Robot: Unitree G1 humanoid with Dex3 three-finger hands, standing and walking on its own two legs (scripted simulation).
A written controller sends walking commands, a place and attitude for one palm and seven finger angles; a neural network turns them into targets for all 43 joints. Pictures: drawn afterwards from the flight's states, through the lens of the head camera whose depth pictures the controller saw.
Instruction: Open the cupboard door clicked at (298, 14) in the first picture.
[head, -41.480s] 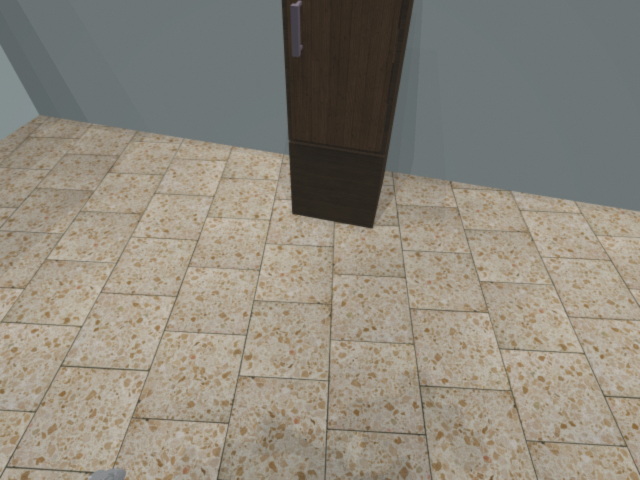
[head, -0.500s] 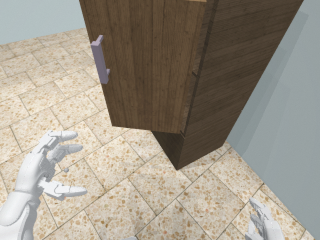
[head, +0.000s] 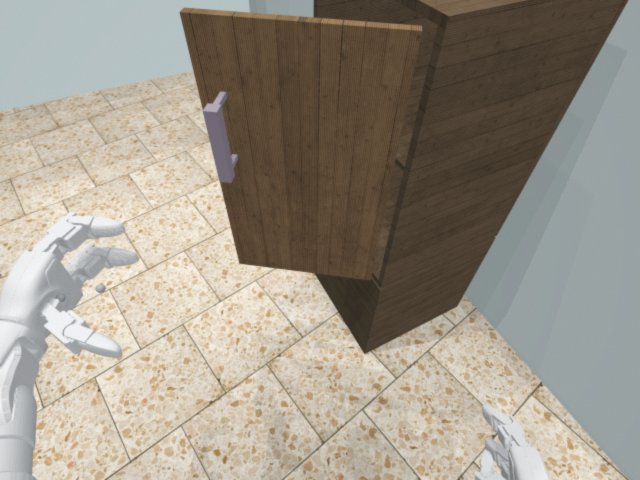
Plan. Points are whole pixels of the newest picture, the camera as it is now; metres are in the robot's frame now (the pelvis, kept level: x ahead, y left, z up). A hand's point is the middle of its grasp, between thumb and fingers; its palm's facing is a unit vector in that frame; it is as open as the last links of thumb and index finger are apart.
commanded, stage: raise the hand with hooked fingers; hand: left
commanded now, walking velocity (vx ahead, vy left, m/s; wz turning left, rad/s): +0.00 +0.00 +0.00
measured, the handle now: (224, 138) +0.62 +0.22 +0.08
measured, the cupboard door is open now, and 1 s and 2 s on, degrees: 54 54 54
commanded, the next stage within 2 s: move the hooked fingers beside the handle in 0.46 s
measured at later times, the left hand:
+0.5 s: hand (121, 292) +0.29 +0.26 +0.10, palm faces -0.03 -1.00 -0.02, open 14.0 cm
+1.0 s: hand (143, 239) +0.37 +0.26 +0.09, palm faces -0.05 -1.00 +0.00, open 14.0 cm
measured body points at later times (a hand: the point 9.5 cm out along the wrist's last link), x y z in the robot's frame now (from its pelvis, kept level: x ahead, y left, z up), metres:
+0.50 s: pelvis +0.00 -0.01 +0.00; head +0.02 -0.01 +0.45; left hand +0.29 +0.31 +0.10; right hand +0.15 -0.26 -0.08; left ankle +0.01 +0.08 -0.72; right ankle +0.01 -0.11 -0.72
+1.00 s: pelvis +0.00 -0.01 -0.01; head +0.05 +0.00 +0.44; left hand +0.37 +0.31 +0.10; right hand +0.11 -0.28 -0.09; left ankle +0.01 +0.08 -0.72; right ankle +0.01 -0.11 -0.72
